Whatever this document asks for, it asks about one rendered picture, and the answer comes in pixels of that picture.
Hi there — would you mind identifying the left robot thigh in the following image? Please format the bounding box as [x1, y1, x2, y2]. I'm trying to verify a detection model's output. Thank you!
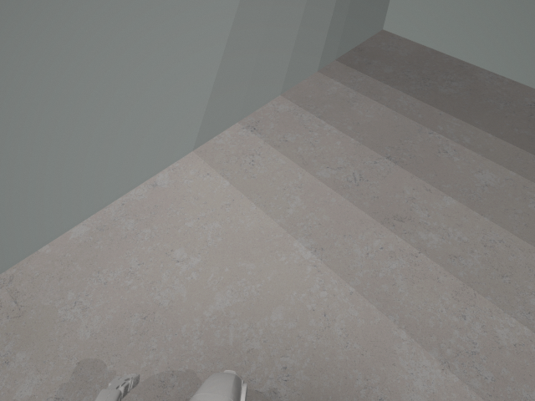
[189, 373, 247, 401]

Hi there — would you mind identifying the robot left hand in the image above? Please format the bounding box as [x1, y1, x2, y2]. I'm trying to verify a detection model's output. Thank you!
[94, 373, 140, 401]

